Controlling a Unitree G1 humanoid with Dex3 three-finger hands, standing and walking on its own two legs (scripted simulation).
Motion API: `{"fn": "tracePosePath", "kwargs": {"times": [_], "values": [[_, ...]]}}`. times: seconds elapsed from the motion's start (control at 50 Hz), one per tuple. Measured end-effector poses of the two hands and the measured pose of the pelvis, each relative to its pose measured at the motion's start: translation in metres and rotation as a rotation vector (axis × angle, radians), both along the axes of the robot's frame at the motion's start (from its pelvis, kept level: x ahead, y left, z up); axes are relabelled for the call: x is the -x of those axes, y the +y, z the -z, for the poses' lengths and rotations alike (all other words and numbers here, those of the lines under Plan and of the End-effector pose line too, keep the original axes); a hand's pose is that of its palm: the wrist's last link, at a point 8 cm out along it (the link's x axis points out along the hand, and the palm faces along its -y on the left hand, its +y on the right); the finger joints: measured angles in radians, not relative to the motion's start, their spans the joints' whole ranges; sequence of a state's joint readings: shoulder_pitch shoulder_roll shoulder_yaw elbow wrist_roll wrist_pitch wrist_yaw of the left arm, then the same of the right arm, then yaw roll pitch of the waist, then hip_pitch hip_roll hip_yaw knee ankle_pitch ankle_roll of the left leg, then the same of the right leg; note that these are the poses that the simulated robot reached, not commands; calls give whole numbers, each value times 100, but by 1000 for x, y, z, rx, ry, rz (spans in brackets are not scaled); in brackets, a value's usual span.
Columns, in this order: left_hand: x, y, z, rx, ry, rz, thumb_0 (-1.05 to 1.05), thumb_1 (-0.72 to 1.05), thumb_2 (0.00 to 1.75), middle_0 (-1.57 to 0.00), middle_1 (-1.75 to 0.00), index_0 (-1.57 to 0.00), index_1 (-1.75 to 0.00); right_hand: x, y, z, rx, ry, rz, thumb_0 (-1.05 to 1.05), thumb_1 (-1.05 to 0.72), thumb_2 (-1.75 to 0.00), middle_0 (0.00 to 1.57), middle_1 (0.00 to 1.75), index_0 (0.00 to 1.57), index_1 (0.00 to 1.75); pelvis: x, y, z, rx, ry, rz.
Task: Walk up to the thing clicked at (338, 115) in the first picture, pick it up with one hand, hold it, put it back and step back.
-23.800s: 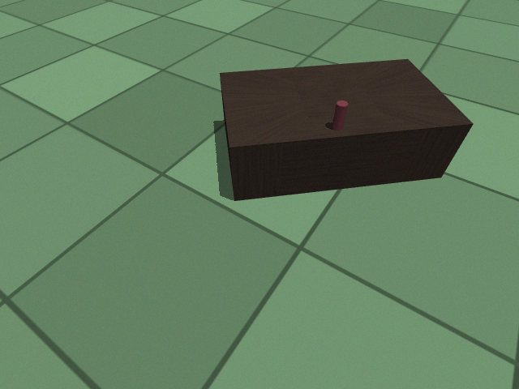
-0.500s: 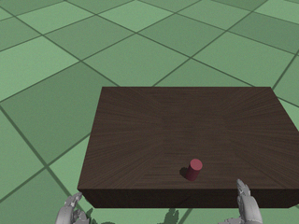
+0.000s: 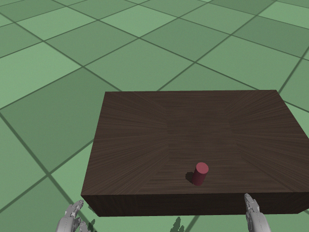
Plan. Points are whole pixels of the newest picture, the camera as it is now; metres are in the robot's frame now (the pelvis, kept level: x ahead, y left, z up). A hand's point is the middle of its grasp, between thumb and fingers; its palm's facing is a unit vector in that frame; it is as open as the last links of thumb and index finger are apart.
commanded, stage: home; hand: right
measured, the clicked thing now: (199, 174) +0.42 -0.18 -0.31
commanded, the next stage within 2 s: stand in 1.52 s
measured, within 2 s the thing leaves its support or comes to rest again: neither
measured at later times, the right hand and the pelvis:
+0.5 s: hand out of the picture +0.04 -0.25 -0.11, palm faces +0.03 +0.92 -0.38, open 17.3 cm; pelvis +0.00 +0.00 +0.04, yaw -1 degrees
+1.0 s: hand out of the picture +0.04 -0.24 -0.11, palm faces +0.01 +0.93 -0.36, open 17.3 cm; pelvis -0.01 +0.01 +0.05, yaw -1 degrees
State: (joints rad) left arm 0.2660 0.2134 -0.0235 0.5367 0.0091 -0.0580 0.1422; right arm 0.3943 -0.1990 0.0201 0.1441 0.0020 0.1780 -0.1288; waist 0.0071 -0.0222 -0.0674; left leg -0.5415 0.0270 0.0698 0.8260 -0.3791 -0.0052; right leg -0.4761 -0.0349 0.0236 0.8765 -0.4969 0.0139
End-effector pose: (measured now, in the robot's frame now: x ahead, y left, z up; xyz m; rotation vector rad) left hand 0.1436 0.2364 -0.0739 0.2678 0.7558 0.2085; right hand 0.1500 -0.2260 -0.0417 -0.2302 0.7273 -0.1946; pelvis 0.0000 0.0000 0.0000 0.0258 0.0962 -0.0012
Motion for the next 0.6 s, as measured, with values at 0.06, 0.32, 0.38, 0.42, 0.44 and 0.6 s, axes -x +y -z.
{"fn": "tracePosePath", "kwargs": {"times": [0.06, 0.32, 0.38, 0.42, 0.44, 0.6], "values": [[13, 6, 9, -26, 124, 74, 1, 90, 90, -21, -30, -20, -30, 6, -10, 16, 34, 70, -66, 0, 51, -7, 6, 6, 6, 6, 4, 0, -6, 7, -42, 0], [63, 41, 5, -18, 332, 15, 1, 90, 90, -21, -30, -20, -30, 79, -63, 26, 79, 345, 35, 0, 49, -8, 7, 6, 6, 6, 3, -1, -33, 30, -121, 9], [71, 43, 7, -12, 369, 5, 1, 90, 90, -21, -30, -20, -30, 94, -67, 26, 82, 394, 61, 0, 50, -7, 6, 6, 6, 6, 4, -1, -36, 32, -131, 10], [75, 44, 8, -5, 390, 2, 0, 90, 90, -21, -30, -20, -30, 103, -68, 26, 81, 423, 74, 0, 50, -7, 6, 6, 6, 6, 4, -1, -38, 33, -137, 10], [77, 44, 9, -2, 399, 0, 0, 90, 90, -21, -30, -20, -30, 107, -68, 27, 81, 436, 79, 0, 50, -7, 6, 6, 6, 6, 4, -1, -39, 34, -140, 10], [88, 43, 13, 18, 454, -6, 0, 90, 90, -21, -30, -20, -30, 126, -63, 28, 71, 503, 102, 0, 50, -7, 6, 6, 6, 6, 7, 2, -44, 36, -157, 14]]}}
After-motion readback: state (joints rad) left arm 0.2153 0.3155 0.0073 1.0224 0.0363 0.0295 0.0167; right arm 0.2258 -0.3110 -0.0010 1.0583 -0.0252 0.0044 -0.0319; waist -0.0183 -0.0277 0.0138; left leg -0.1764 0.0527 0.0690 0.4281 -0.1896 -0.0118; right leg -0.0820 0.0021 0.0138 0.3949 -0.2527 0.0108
